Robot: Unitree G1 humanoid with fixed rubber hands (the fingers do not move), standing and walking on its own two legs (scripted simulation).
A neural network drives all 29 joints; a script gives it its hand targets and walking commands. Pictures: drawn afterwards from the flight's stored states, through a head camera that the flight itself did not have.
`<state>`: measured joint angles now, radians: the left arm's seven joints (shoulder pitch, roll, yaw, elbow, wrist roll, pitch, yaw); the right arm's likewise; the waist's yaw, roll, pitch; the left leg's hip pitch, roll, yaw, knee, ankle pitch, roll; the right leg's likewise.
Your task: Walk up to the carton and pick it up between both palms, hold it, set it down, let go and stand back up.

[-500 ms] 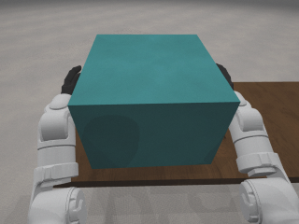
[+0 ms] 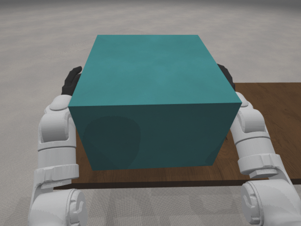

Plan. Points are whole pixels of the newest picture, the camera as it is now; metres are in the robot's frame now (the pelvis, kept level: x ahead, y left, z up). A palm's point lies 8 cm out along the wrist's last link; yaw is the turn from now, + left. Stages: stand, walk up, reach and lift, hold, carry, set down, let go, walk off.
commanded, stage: hold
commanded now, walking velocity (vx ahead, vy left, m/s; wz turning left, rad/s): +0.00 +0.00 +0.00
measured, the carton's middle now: (150, 95) +0.40 -0.01 +0.21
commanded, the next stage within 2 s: none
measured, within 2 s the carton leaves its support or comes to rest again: neither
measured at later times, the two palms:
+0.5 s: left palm (71, 98) +0.37 +0.18 +0.23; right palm (225, 94) +0.37 -0.20 +0.23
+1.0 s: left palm (71, 98) +0.37 +0.18 +0.23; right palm (225, 94) +0.37 -0.20 +0.23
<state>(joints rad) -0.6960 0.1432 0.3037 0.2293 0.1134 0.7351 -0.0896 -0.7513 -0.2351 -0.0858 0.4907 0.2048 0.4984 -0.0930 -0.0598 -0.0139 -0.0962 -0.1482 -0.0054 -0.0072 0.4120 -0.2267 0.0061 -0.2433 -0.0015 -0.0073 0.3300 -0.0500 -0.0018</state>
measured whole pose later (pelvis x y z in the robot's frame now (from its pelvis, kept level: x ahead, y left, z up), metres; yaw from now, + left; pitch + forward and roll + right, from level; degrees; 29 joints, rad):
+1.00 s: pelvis +0.00 +0.00 +0.00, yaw +0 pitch -2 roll +0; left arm -0.70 0.14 0.30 0.23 0.11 0.73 -0.09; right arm -0.75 -0.23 -0.09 0.49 0.20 0.50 -0.09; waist -0.06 -0.01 -0.10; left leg -0.15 -0.01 -0.01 0.41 -0.23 0.01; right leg -0.24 0.00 -0.01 0.33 -0.05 0.00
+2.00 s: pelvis +0.00 +0.00 +0.00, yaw +0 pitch -2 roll +0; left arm -0.70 0.14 0.31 0.23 0.11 0.73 -0.09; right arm -0.75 -0.23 -0.09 0.49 0.20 0.50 -0.09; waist -0.06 -0.01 -0.10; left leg -0.15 -0.01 -0.01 0.41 -0.23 0.01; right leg -0.24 0.00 -0.01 0.33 -0.05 0.00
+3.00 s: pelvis +0.00 +0.00 +0.00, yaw +0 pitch -2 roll +0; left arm -0.71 0.14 0.33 0.35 0.12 0.52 -0.11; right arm -0.76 -0.20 -0.13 0.55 0.17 0.33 -0.08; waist -0.06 -0.01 -0.10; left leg -0.15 -0.01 -0.01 0.41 -0.23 0.01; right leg -0.24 0.00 -0.01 0.33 -0.05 0.00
